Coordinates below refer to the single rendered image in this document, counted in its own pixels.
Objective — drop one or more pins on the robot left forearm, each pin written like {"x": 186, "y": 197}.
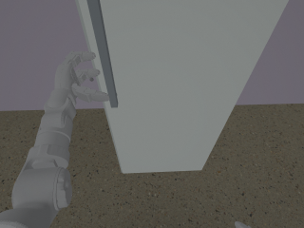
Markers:
{"x": 54, "y": 134}

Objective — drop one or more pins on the robot left hand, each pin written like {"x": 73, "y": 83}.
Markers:
{"x": 66, "y": 77}

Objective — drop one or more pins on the left robot upper arm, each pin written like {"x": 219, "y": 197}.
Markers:
{"x": 39, "y": 195}

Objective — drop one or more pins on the handle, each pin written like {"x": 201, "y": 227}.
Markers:
{"x": 97, "y": 20}

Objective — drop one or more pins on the fridge door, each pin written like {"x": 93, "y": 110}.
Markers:
{"x": 179, "y": 67}

